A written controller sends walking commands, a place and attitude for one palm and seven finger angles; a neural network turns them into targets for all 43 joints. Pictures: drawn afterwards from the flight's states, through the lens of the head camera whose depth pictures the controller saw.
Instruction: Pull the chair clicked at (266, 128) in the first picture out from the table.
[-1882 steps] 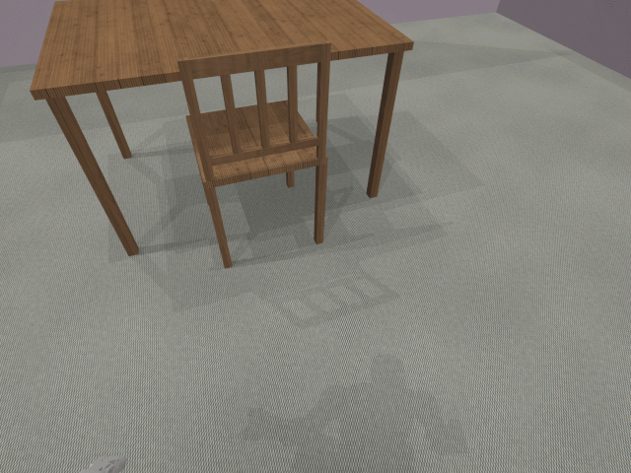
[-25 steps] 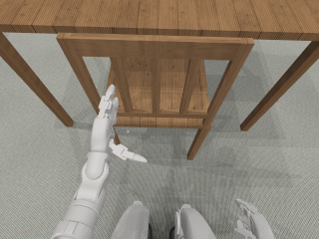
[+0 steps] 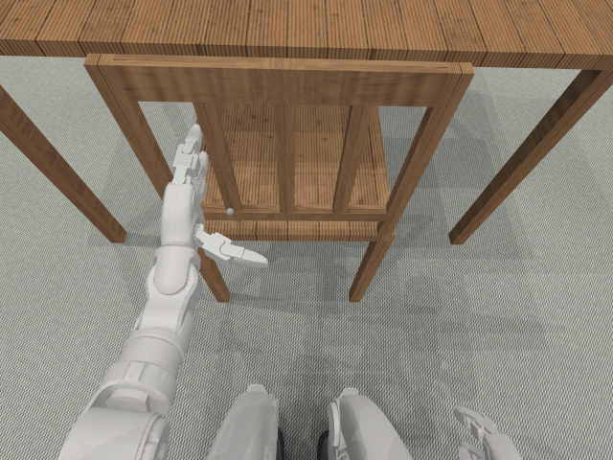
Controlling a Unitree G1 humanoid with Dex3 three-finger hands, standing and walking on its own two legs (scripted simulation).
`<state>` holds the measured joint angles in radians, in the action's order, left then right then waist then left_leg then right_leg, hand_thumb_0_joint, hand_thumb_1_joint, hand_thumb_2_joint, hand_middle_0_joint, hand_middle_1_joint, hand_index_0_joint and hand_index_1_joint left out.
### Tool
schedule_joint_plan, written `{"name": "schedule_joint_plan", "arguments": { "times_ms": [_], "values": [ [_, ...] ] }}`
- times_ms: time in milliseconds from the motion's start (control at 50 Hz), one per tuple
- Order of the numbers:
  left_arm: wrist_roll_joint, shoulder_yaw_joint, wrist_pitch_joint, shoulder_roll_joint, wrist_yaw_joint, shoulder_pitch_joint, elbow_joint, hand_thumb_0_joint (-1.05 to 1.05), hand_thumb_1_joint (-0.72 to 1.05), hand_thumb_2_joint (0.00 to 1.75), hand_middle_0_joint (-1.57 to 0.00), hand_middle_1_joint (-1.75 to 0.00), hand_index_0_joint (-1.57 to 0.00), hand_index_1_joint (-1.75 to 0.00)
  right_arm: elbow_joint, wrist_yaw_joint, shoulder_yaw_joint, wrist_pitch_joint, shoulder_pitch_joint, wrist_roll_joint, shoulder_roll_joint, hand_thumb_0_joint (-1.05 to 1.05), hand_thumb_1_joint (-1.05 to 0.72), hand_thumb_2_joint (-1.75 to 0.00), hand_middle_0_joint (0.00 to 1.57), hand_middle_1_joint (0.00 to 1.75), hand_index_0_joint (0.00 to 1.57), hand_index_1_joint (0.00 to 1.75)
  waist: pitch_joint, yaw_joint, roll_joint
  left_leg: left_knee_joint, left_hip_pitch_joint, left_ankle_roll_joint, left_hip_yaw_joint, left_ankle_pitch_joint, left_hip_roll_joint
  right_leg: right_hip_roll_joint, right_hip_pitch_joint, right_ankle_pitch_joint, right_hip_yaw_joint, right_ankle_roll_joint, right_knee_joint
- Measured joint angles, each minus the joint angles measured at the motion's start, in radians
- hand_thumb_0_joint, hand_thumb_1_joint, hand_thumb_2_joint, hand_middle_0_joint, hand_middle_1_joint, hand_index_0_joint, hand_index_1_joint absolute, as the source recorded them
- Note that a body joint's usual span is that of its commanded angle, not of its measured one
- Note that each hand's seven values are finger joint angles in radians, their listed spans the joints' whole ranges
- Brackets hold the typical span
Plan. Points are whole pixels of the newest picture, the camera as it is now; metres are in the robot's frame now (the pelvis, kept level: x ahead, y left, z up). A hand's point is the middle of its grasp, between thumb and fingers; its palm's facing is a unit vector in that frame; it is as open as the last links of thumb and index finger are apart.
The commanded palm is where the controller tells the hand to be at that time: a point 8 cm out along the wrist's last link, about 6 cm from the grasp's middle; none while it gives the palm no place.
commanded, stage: push the fingers through the gap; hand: left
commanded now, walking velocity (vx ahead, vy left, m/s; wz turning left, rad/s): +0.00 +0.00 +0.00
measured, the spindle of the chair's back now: (285, 164) +0.52 +0.03 +0.01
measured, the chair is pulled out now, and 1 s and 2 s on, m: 0.00 0.00 0.00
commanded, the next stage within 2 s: hook a spindle and tug to test in 1.08 s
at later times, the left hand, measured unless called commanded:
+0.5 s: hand (233, 184) +0.47 +0.10 +0.03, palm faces +0.00 -1.00 -0.04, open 16.9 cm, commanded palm +0.45 +0.14 +0.02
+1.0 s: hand (235, 173) +0.49 +0.10 +0.02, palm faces +0.01 -1.00 -0.02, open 16.9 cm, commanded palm +0.46 +0.14 +0.02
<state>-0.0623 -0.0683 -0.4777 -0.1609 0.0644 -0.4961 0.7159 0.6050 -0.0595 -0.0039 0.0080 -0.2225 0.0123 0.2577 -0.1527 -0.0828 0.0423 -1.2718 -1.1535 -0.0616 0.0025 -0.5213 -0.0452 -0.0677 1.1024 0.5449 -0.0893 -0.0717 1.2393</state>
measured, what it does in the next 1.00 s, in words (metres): stands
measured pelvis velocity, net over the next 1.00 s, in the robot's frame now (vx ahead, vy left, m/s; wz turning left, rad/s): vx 0.00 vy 0.01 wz -0.03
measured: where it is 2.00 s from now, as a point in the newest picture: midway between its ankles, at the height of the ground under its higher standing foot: outside the picture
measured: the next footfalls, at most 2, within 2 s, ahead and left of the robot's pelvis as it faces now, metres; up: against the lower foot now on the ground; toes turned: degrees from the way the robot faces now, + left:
none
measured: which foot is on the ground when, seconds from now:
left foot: down 0.00-1.00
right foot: down 0.00-1.00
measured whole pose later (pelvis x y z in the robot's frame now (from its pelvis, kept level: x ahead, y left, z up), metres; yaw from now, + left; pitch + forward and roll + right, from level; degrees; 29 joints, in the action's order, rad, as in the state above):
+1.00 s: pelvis +0.00 +0.01 +0.00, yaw -2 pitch +27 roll -3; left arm -0.03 -0.22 -0.53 -0.21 0.08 -0.76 1.01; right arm 0.63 -0.10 0.00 0.05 -0.30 0.04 0.26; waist -0.16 -0.15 0.06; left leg -1.28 -1.23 -0.08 0.02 -0.52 -0.03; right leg -0.08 1.18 0.53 -0.08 -0.06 1.24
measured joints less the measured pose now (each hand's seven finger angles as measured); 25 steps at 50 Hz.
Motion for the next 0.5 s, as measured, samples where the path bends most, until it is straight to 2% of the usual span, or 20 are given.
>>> {"name": "schedule_joint_plan", "arguments": {
  "times_ms": [120, 180, 300, 400, 500],
  "values": [
    [-0.027, -0.025, 0.035, -0.007, -0.020, -0.030, 0.038, -0.02, -0.50, 0.30, -0.06, -0.08, -0.07, -0.08, -0.003, 0.000, 0.006, 0.006, -0.018, -0.004, 0.005, 0.01, -0.90, -0.89, 0.20, 0.30, 0.20, 0.30, 0.004, -0.007, 0.010, 0.012, -0.003, -0.001, 0.005, 0.007, 0.002, -0.002, 0.005, -0.009, 0.006, 0.002, -0.011],
    [-0.028, -0.031, 0.020, 0.001, -0.016, -0.036, 0.042, -0.02, -0.50, 0.30, -0.06, -0.08, -0.06, -0.08, 0.004, -0.002, 0.006, 0.001, -0.027, -0.002, 0.006, 0.01, -0.90, -0.89, 0.20, 0.30, 0.20, 0.30, 0.003, -0.008, 0.011, 0.020, 0.000, -0.002, 0.007, 0.010, 0.003, -0.003, 0.003, -0.012, 0.009, 0.003, -0.019],
    [-0.001, -0.060, -0.024, -0.004, 0.007, -0.120, 0.141, -0.02, -0.50, 0.30, -0.06, -0.08, -0.06, -0.08, 0.021, -0.007, 0.001, -0.001, -0.031, 0.008, 0.004, 0.01, -0.90, -0.89, 0.20, 0.30, 0.20, 0.30, -0.002, -0.021, 0.006, 0.007, -0.024, -0.001, 0.005, 0.008, 0.003, -0.002, 0.026, -0.010, 0.006, 0.001, -0.005],
    [0.012, -0.094, -0.022, -0.034, 0.005, -0.173, 0.199, -0.02, -0.50, 0.30, -0.06, -0.08, -0.06, -0.08, 0.020, -0.013, 0.002, 0.004, -0.034, 0.014, 0.004, 0.01, -0.90, -0.89, 0.20, 0.30, 0.20, 0.30, 0.000, -0.035, 0.007, -0.012, -0.054, -0.001, 0.004, 0.005, 0.005, -0.004, 0.056, -0.008, 0.002, 0.001, 0.011],
    [0.004, -0.100, -0.030, -0.044, -0.009, -0.206, 0.215, -0.02, -0.50, 0.30, -0.06, -0.08, -0.06, -0.08, 0.027, -0.016, 0.005, 0.007, -0.043, 0.015, 0.007, 0.01, -0.90, -0.89, 0.20, 0.30, 0.20, 0.30, 0.004, -0.039, 0.012, -0.012, -0.062, -0.002, 0.005, 0.006, 0.007, -0.005, 0.063, -0.011, 0.004, 0.003, 0.009]
  ]
}}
